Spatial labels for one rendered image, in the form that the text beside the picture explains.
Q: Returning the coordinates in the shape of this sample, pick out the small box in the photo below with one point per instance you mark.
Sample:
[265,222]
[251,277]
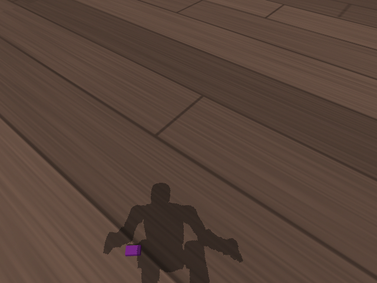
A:
[133,250]

